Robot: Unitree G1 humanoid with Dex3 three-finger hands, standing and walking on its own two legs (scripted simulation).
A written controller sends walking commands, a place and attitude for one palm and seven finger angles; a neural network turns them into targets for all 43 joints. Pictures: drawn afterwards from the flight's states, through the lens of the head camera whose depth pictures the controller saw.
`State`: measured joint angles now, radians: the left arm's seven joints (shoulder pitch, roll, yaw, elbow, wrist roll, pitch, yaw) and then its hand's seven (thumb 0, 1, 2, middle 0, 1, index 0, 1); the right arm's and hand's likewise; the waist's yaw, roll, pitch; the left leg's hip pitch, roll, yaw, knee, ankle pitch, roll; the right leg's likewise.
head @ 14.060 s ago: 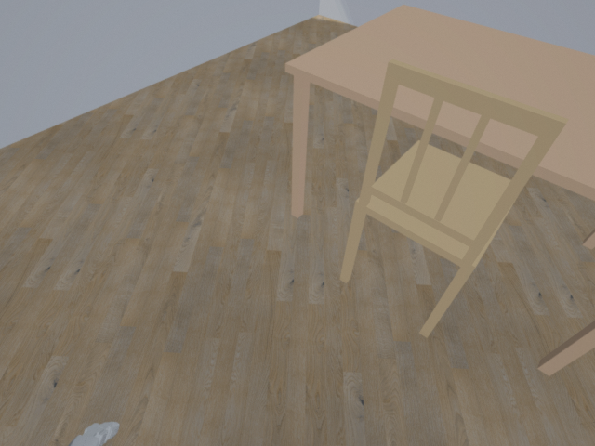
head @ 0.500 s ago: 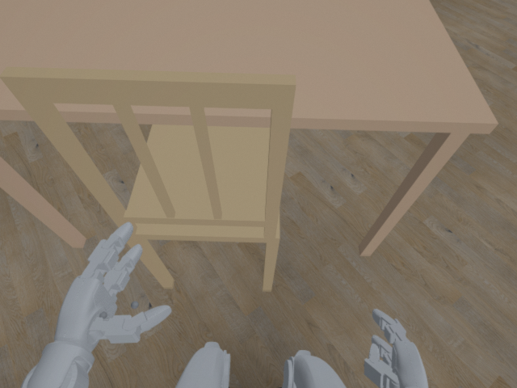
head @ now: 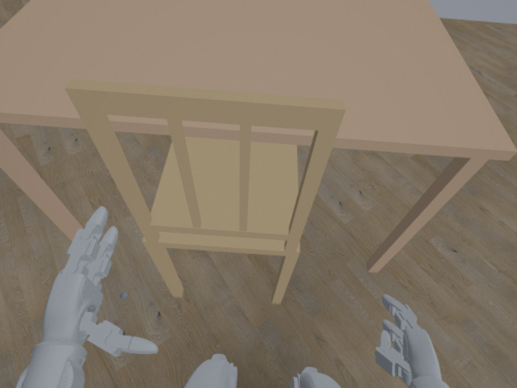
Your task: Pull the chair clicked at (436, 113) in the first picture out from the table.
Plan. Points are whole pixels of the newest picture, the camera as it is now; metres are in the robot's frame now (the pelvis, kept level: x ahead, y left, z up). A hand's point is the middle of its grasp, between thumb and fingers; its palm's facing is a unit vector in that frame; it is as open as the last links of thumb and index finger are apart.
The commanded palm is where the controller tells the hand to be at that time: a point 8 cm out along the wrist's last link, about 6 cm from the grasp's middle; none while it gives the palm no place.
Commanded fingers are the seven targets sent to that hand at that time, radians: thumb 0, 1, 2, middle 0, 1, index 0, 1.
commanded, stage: raise the hand toward the chair's back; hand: left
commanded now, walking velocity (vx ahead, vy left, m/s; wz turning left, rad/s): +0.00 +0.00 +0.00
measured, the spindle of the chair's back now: (188, 182) +0.46 +0.16 +0.00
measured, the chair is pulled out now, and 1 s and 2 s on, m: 0.00 0.00 0.00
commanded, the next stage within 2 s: aim the fingers beside a spindle in 0.76 s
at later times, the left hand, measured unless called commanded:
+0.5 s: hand (108, 285) +0.25 +0.22 +0.04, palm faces -0.01 -1.00 -0.04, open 16.9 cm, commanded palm +0.23 +0.28 +0.05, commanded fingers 0.00 -0.50 0.30 -0.06 -0.08 -0.06 -0.08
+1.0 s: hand (128, 284) +0.25 +0.20 +0.03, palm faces +0.02 -1.00 -0.06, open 17.0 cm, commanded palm +0.24 +0.25 +0.04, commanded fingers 0.00 -0.50 0.30 -0.06 -0.08 -0.06 -0.08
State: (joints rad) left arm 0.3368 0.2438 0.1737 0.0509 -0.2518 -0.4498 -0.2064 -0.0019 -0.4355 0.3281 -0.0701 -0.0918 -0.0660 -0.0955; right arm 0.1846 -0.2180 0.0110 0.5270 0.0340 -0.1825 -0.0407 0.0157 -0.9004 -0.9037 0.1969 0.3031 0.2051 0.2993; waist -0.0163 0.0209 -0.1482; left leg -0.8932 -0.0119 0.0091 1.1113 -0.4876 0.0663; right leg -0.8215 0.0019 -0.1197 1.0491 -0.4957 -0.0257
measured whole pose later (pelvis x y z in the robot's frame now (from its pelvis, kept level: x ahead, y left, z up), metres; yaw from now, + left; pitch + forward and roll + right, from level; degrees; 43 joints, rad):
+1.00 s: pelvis +0.00 -0.01 +0.00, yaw +0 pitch +16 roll -3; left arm 0.25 0.28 0.21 0.15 -0.28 -0.41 -0.26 -0.01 -0.50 0.30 -0.06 -0.08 -0.06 -0.08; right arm 0.22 -0.25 0.03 0.54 0.04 -0.17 -0.04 0.02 -0.90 -0.90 0.20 0.30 0.21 0.30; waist -0.02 0.03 -0.13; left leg -0.90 -0.01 0.00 1.10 -0.48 0.05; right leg -0.82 0.01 -0.13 1.04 -0.49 -0.04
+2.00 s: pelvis +0.00 -0.01 -0.02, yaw -1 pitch +20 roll -2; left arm 0.04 0.21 0.11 0.29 -0.20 -0.46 -0.16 -0.01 -0.50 0.30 -0.06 -0.08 -0.06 -0.08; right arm 0.20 -0.25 0.01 0.55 0.02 -0.10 -0.01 0.01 -0.90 -0.90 0.20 0.30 0.21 0.30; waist -0.04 0.02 -0.15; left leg -1.05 0.00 0.02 1.22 -0.52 0.05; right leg -0.99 0.01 -0.11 1.18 -0.54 -0.05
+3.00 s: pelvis +0.00 -0.02 -0.03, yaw -1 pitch +21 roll -2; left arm 0.06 0.20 0.07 0.32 -0.19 -0.45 -0.12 -0.01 -0.50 0.30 -0.06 -0.08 -0.06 -0.08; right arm 0.19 -0.24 0.01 0.53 0.02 -0.03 0.00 0.01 -0.90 -0.90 0.20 0.30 0.21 0.30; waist -0.04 0.03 -0.16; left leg -1.08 0.01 0.01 1.25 -0.54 0.04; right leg -1.02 0.01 -0.12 1.21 -0.56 -0.06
